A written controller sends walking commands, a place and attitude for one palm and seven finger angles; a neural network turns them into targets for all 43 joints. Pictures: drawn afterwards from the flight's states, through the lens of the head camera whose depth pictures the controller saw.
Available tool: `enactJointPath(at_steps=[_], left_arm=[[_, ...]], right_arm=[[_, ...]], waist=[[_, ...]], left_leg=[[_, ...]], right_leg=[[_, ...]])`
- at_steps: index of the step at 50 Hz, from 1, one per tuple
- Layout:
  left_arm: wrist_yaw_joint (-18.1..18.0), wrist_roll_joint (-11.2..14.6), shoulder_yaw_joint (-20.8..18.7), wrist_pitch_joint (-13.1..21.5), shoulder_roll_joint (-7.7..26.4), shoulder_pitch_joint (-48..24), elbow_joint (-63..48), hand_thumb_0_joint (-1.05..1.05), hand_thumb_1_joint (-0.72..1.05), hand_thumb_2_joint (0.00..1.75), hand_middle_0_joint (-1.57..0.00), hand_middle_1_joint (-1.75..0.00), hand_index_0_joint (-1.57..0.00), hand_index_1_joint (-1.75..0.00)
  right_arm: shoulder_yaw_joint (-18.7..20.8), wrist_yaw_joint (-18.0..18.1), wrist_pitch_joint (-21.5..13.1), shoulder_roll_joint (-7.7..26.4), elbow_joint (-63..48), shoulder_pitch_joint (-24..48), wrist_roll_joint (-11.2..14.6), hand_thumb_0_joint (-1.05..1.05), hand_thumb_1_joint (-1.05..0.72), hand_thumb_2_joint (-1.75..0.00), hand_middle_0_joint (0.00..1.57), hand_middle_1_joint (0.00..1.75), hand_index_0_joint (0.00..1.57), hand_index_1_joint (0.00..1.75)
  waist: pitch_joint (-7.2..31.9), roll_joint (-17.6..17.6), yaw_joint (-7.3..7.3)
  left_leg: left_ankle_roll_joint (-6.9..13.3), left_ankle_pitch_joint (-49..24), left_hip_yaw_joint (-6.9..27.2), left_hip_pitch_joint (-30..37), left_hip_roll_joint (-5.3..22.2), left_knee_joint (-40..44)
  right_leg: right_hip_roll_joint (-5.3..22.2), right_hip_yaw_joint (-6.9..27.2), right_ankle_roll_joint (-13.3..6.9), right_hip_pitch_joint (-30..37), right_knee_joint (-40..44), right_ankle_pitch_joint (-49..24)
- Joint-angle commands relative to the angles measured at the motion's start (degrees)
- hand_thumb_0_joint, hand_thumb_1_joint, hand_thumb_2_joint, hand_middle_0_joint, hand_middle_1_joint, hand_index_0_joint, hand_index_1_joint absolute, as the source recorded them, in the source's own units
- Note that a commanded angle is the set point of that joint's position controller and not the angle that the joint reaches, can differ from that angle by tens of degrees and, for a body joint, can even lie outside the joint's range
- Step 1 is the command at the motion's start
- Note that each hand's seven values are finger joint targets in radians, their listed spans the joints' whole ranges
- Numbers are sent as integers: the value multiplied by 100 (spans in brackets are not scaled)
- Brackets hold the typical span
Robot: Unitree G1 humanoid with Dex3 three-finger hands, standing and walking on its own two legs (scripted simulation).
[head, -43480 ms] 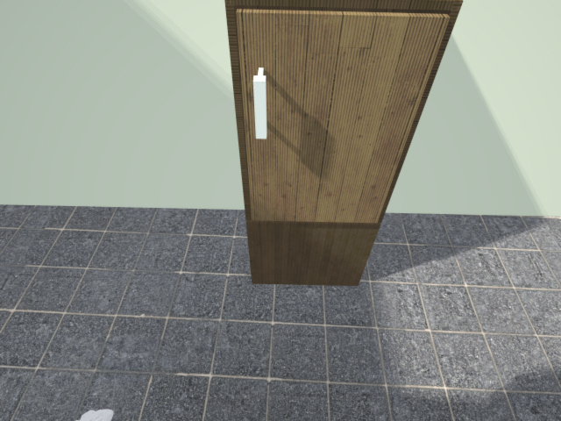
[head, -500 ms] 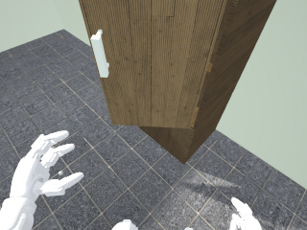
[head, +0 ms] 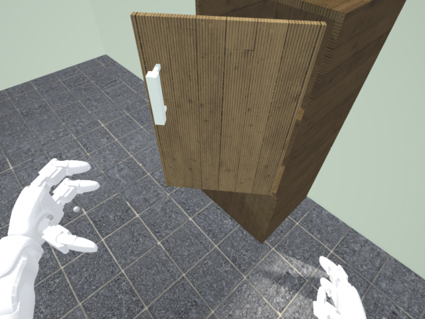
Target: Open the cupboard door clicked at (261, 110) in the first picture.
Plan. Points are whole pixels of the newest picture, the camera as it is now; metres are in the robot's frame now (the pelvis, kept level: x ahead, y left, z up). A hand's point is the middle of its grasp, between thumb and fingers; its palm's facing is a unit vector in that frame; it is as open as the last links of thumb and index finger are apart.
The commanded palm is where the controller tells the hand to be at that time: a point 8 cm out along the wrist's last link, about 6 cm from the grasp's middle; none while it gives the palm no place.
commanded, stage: raise the hand with hooked fingers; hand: left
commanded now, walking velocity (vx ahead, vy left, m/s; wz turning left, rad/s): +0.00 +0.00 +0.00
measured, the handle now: (159, 94) +0.58 +0.19 +0.11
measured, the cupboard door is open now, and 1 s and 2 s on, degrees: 41 41 41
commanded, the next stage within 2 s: move the hooked fingers beside the handle in 0.76 s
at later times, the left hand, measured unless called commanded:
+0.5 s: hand (76, 182) +0.29 +0.26 +0.13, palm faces +0.02 -1.00 -0.03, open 14.0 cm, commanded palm +0.26 +0.31 +0.13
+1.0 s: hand (80, 182) +0.30 +0.25 +0.13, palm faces +0.04 -1.00 -0.02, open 14.0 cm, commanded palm +0.29 +0.30 +0.13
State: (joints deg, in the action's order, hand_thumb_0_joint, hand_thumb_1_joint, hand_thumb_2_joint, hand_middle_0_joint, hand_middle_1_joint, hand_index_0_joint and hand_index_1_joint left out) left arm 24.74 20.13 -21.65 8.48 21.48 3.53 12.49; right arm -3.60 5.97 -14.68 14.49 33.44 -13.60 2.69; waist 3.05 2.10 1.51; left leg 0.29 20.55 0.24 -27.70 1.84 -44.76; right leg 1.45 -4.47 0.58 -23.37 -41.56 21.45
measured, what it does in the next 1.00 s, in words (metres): stands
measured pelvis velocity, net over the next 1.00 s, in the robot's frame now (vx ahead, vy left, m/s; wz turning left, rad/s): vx -0.01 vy -0.01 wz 0.00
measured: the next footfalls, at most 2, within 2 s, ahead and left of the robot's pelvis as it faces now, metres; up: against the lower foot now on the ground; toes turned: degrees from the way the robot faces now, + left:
none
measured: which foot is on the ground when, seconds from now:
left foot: down 0.00-1.00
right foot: down 0.00-1.00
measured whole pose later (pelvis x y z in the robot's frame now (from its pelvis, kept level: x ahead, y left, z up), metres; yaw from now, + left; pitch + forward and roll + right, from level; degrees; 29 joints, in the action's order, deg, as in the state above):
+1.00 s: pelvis -0.01 -0.01 +0.01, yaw +0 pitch +1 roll -1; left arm 27.2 18.6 -24.2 6.1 24.1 -9.4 25.7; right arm -3.4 7.7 -13.4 16.0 35.4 -14.8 3.5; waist 1.3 2.7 1.2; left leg -0.7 16.8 -0.1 -22.4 2.2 -37.8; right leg 0.9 -4.2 -0.4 -19.2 -36.5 18.6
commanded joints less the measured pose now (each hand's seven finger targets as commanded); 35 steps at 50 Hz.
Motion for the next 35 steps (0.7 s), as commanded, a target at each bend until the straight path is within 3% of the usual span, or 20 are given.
enactJointPath(at_steps=[1,2,6,13,15,17,22,26,30,31,35], left_arm=[[115,138,-671,240,1479,-1542,-974,0,-50,30,-30,-120,-30,-120],[146,120,-658,231,1505,-1710,-1065,0,-50,30,-30,-120,-30,-120],[197,134,-818,118,1734,-1963,-727,0,-50,30,-30,-120,-30,-120],[319,97,-950,-6,2031,-2621,-432,0,-50,30,-30,-120,-30,-120],[374,125,-775,-63,1751,-2323,-138,0,-50,30,-30,-120,-30,-120],[434,162,-770,-113,1725,-2141,20,0,-50,30,-30,-120,-30,-120],[296,104,-982,3,2001,-2395,-382,0,-50,30,-30,-120,-30,-120],[165,93,-1070,171,2029,-2407,-458,0,-50,30,-30,-120,-30,-120],[186,44,-933,183,1888,-2488,-368,0,-50,30,-30,-120,-30,-120],[209,63,-916,174,1909,-2489,-363,0,-50,30,-30,-120,-30,-120],[251,53,-866,131,1842,-2462,-230,0,-50,30,-30,-120,-30,-120]], right_arm=[[358,112,-230,854,-760,253,53,0,-90,-90,20,30,20,30],[354,114,-229,839,-773,276,62,0,-90,-90,20,30,20,30],[324,147,-197,858,-739,282,60,0,-90,-90,20,30,20,30],[330,182,-172,870,-719,284,95,0,-90,-90,20,30,20,30],[349,168,-172,876,-722,248,111,0,-90,-90,20,30,20,30],[367,135,-156,910,-742,229,118,0,-90,-90,20,30,20,30],[391,97,-145,898,-797,250,95,0,-90,-90,20,30,20,30],[384,117,-152,880,-762,225,70,0,-90,-90,20,30,20,30],[379,155,-169,856,-717,259,96,0,-90,-90,20,30,20,30],[376,164,-166,872,-714,248,89,0,-90,-90,20,30,20,30],[372,184,-185,872,-709,280,106,0,-90,-90,20,30,20,30]], waist=[[950,236,-50],[1075,383,-76],[937,226,-31],[1095,382,-55],[932,178,-61],[890,-48,-29],[1038,255,3],[980,117,-5],[897,409,-52],[904,228,-53],[866,273,-54]], left_leg=[[66,-1177,167,1005,-166,921],[73,-1216,151,1114,-168,947],[75,-1203,164,1133,-173,1063],[96,-1217,122,1368,-192,1198],[97,-1212,110,1311,-189,1225],[114,-1248,71,1213,-195,1216],[119,-1216,29,1299,-206,1238],[122,-1186,20,1295,-184,1267],[115,-1017,-1,1324,-196,1309],[131,-1035,-13,1322,-186,1285],[124,-939,2,1283,-202,1314]], right_leg=[[-301,57,-196,174,688,-1217],[-281,73,-188,199,716,-1257],[-284,76,-199,337,859,-1251],[-251,132,-186,463,1037,-1296],[-250,102,-170,398,1066,-1315],[-244,130,-159,463,1068,-1426],[-229,200,-167,508,1096,-1338],[-240,203,-161,552,1114,-1301],[-217,216,-152,447,1162,-1155],[-219,256,-148,508,1178,-1185],[-207,237,-139,445,1196,-1078]])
